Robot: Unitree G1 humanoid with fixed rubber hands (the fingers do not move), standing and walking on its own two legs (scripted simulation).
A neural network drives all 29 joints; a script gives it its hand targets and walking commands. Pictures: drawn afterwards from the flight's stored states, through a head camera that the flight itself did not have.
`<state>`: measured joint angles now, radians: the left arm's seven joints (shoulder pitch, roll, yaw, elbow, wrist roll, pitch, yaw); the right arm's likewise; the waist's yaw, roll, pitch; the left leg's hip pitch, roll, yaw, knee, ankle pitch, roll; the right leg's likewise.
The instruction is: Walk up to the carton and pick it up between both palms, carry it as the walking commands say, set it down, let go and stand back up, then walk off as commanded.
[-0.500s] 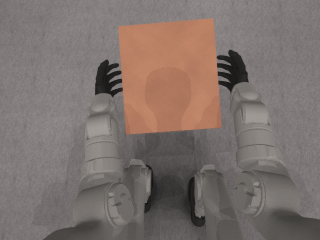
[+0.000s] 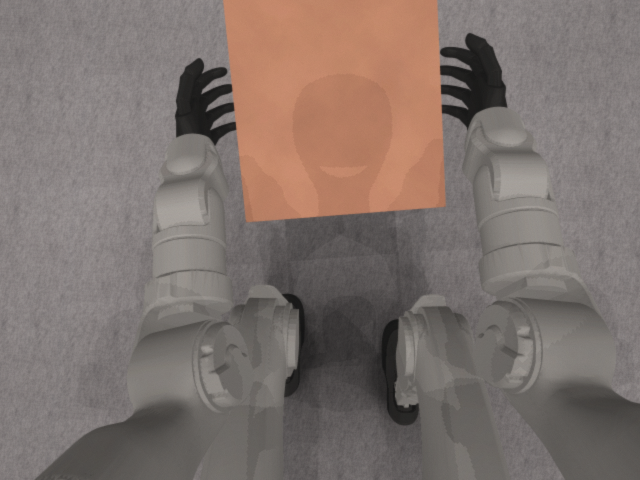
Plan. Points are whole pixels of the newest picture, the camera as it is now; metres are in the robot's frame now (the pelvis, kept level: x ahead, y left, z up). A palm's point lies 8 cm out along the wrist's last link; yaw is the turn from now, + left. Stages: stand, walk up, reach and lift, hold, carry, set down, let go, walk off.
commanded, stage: set down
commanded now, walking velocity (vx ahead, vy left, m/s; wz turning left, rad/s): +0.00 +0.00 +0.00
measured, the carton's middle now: (335, 112) +0.54 +0.04 -0.19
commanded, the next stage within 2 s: none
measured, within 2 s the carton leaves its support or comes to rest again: neither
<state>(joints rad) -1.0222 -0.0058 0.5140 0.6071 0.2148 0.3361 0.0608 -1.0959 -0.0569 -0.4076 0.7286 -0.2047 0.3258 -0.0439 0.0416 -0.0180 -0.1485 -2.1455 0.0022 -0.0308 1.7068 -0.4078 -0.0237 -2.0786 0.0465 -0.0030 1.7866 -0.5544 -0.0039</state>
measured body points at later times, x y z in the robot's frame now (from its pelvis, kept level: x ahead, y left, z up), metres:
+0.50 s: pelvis -0.01 +0.00 -0.06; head +0.33 +0.01 +0.23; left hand +0.51 +0.19 -0.20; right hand +0.55 -0.13 -0.20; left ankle +0.13 +0.13 -0.45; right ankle +0.08 -0.11 -0.45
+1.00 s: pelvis +0.00 +0.00 -0.11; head +0.37 +0.00 +0.15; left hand +0.55 +0.20 -0.27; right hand +0.56 -0.12 -0.29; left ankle +0.13 +0.13 -0.45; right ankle +0.08 -0.11 -0.45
